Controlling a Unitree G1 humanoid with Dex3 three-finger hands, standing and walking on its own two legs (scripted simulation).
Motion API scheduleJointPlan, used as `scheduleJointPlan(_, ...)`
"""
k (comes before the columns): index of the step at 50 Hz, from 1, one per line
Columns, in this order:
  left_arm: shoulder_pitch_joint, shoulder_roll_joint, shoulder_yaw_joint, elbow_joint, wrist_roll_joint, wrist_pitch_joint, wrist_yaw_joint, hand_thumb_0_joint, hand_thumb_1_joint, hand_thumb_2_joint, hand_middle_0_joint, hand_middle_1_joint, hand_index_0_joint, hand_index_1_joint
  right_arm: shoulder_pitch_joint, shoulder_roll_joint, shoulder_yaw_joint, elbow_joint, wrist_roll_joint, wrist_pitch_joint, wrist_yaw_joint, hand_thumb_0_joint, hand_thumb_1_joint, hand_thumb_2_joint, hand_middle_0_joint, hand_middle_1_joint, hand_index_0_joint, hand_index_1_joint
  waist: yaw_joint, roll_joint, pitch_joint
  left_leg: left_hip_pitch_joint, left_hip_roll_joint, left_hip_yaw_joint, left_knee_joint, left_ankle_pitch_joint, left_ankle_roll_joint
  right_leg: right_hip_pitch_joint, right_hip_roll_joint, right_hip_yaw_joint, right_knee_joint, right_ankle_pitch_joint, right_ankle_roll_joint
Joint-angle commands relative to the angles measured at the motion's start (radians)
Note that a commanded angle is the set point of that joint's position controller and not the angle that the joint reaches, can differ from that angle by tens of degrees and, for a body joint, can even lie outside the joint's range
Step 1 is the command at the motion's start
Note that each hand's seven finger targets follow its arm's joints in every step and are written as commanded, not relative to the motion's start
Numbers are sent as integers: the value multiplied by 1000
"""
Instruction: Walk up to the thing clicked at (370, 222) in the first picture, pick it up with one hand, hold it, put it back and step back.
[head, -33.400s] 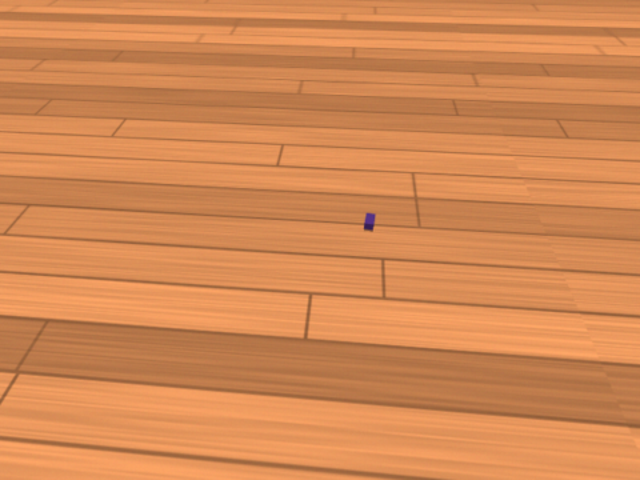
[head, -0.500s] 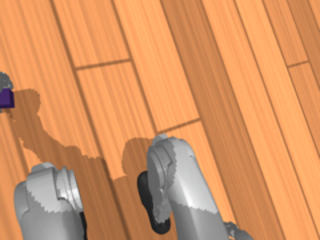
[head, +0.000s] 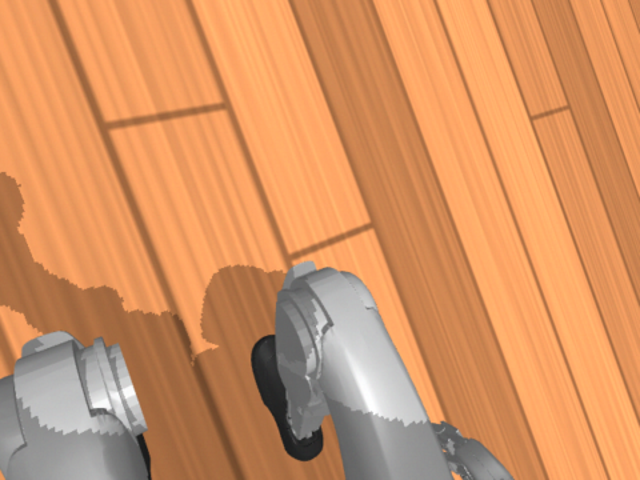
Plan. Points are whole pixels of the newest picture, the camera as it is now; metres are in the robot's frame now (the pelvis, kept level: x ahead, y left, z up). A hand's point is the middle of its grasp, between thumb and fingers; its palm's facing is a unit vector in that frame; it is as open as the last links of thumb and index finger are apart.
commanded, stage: rest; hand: left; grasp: from above
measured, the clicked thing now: out of the picture +0.47 +0.30 -0.27
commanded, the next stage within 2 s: open in 0.48 s
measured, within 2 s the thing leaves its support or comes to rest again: neither
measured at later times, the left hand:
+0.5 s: hand out of the picture +0.46 +0.30 -0.25, palm faces -0.47 -0.10 -0.88, open 7.0 cm
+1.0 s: hand out of the picture +0.46 +0.30 -0.25, palm faces -0.46 -0.08 -0.88, open 8.9 cm
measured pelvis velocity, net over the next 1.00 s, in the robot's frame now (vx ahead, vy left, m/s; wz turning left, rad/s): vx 0.00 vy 0.00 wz -0.03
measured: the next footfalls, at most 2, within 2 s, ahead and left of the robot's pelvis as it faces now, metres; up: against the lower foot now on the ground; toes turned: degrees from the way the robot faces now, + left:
none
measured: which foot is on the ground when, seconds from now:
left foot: down 0.00-1.00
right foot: down 0.00-1.00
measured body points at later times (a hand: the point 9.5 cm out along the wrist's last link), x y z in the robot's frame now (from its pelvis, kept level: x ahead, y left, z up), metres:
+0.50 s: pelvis +0.00 +0.00 +0.00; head +0.28 +0.12 +0.33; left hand +0.48 +0.30 -0.20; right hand +0.04 -0.25 -0.06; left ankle +0.06 +0.13 -0.27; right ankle +0.11 -0.12 -0.27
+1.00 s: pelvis +0.00 +0.00 +0.00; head +0.28 +0.13 +0.32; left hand +0.48 +0.30 -0.20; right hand +0.04 -0.25 -0.05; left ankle +0.06 +0.13 -0.27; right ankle +0.11 -0.12 -0.27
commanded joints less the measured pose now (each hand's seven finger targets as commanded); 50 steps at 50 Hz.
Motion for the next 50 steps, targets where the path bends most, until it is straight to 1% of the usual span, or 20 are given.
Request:
scheduleJointPlan(1, -288, 199, 12, -74, -17, 11, 55, 0, 895, 199, -1174, -236, -1219, -190, 206, -318, -90, 14, -7, -11, 1, 0, -904, -899, 200, 300, 200, 300, -48, 517, -611, 514, 26, 103, -244, 226, 24, 336, 31, -99, -198, 266, -74)
scheduleJointPlan(2, -308, 169, -16, -77, -23, 11, 48, 0, 886, 206, -1162, -244, -1207, -197, 191, -314, -83, 4, -7, -19, 7, 0, -903, -898, 200, 300, 200, 300, -56, 506, -606, 506, 27, 102, -238, 219, 27, 333, 34, -99, -202, 263, -72)
scheduleJointPlan(3, -302, 214, 17, -77, -25, 13, 52, 0, 871, 204, -1156, -242, -1200, -197, 207, -322, -87, 21, -8, -19, 7, 0, -904, -899, 200, 300, 200, 300, -58, 507, -623, 519, 29, 97, -242, 229, 28, 352, 36, -101, -201, 274, -70)
scheduleJointPlan(5, -304, 235, 29, -82, -31, 14, 49, 0, 855, 156, -1138, -220, -1187, -169, 212, -329, -82, 16, -8, -23, 10, 0, -904, -899, 200, 300, 200, 300, -54, 514, -616, 519, 29, 95, -239, 238, 27, 358, 31, -101, -202, 279, -70)
scheduleJointPlan(6, -312, 204, 4, -73, -35, 14, 46, 0, 860, 175, -1153, -222, -1196, -177, 193, -333, -78, -2, -8, -28, 10, 0, -906, -901, 200, 300, 200, 300, -55, 495, -598, 496, 27, 95, -231, 223, 28, 343, 32, -102, -210, 262, -73)
scheduleJointPlan(7, -294, 250, 39, -70, -33, 10, 51, 0, 868, 168, -1148, -234, -1196, -185, 208, -335, -75, 12, -12, -27, 10, 0, -906, -900, 200, 300, 200, 300, -58, 497, -600, 496, 28, 94, -234, 230, 28, 362, 32, -104, -213, 268, -72)
scheduleJointPlan(8, -307, 210, 1, -83, -30, 8, 43, 0, 863, 166, -1147, -235, -1194, -186, 193, -337, -73, -7, -11, -33, 11, 0, -906, -901, 200, 300, 200, 300, -61, 499, -594, 505, 27, 95, -229, 226, 27, 354, 32, -101, -208, 267, -71)
scheduleJointPlan(9, -290, 247, 27, -85, -35, 7, 47, 0, 853, 164, -1140, -235, -1187, -185, 204, -331, -72, 8, -10, -31, 12, 0, -906, -900, 200, 300, 200, 300, -51, 515, -621, 525, 30, 92, -241, 235, 26, 379, 36, -101, -207, 275, -69)
scheduleJointPlan(10, -311, 243, 11, -95, -34, 1, 49, 0, 863, 165, -1144, -243, -1193, -192, 185, -334, -71, 1, -7, -32, 11, 0, -906, -901, 200, 300, 200, 300, -45, 516, -621, 514, 31, 90, -238, 213, 25, 363, 38, -101, -208, 255, -74)
scheduleJointPlan(11, -292, 255, 29, -82, -34, 1, 50, 0, 873, 148, -1143, -244, -1197, -188, 200, -338, -70, 5, -14, -34, 13, 0, -907, -901, 200, 300, 200, 300, -56, 516, -612, 519, 30, 91, -229, 228, 25, 369, 35, -106, -210, 268, -71)
scheduleJointPlan(13, -281, 283, 47, -98, -33, -4, 59, 0, 858, 177, -1148, -231, -1191, -185, 207, -337, -59, 2, -17, -31, 14, 0, -907, -902, 200, 300, 200, 300, -48, 519, -642, 519, 31, 90, -225, 260, 25, 408, 35, -104, -207, 298, -70)
scheduleJointPlan(14, -284, 258, 25, -86, -28, -4, 55, 0, 881, 168, -1166, -218, -1210, -172, 200, -333, -62, 4, -16, -34, 18, 0, -907, -901, 200, 300, 200, 300, -54, 526, -624, 517, 31, 92, -224, 242, 25, 389, 36, -99, -195, 285, -71)
scheduleJointPlan(16, -291, 273, 30, -110, -19, -6, 61, 0, 892, 181, -1173, -225, -1216, -181, 203, -343, -63, -3, -18, -33, 18, 0, -907, -902, 200, 300, 200, 300, -58, 539, -640, 541, 33, 87, -223, 279, 21, 396, 38, -106, -201, 312, -71)
scheduleJointPlan(17, -278, 273, 32, -77, -25, -4, 62, 0, 904, 159, -1181, -209, -1226, -163, 199, -327, -48, 3, -20, -35, 22, 0, -907, -901, 200, 300, 200, 300, -58, 518, -621, 522, 35, 84, -217, 259, 24, 394, 39, -108, -196, 300, -68)
scheduleJointPlan(22, -281, 263, 17, -66, -39, -6, 67, 0, 876, 168, -1174, -197, -1212, -158, 201, -344, -52, 6, -20, -40, 23, 0, -908, -903, 200, 300, 200, 300, -66, 497, -585, 482, 34, 86, -219, 232, 32, 393, 42, -106, -218, 287, -64)
scheduleJointPlan(29, -275, 276, 8, -45, -29, -13, 65, 0, 876, 162, -1160, -211, -1201, -168, 186, -346, -37, -7, -16, -42, 27, 0, -907, -902, 200, 300, 200, 300, -68, 507, -563, 511, 41, 56, -244, 224, 19, 362, 43, -122, -198, 266, -70)
scheduleJointPlan(32, -266, 267, 0, -27, -26, -13, 65, 0, 636, 134, -929, -242, -974, -196, 187, -347, -30, -11, -21, -43, 28, 0, -901, -900, 201, 301, 201, 301, -74, 506, -548, 502, 39, 60, -240, 216, 21, 359, 40, -124, -200, 265, -67)
scheduleJointPlan(35, -286, 292, -1, -62, -28, -18, 75, 0, 419, 205, -808, -314, -850, -272, 176, -347, -30, -10, -19, -44, 24, 0, -900, -900, 201, 301, 201, 301, -65, 508, -578, 491, 40, 71, -235, 200, 27, 390, 48, -115, -218, 262, -63)
scheduleJointPlan(40, -284, 286, -1, -60, -31, -13, 82, 0, 300, 306, -721, -387, -755, -353, 191, -350, -22, -6, -22, -52, 29, 0, -899, -900, 201, 301, 201, 301, -78, 516, -576, 505, 41, 71, -224, 239, 25, 401, 45, -118, -208, 296, -61)
scheduleJointPlan(50, -272, 298, 7, -65, -40, 9, 71, 0, 109, 462, -574, -516, -597, -493, 188, -357, -26, -18, -19, -58, 32, 0, -900, -901, 201, 301, 201, 301, -73, 527, -575, 510, 44, 70, -229, 250, 23, 406, 47, -116, -212, 302, -64)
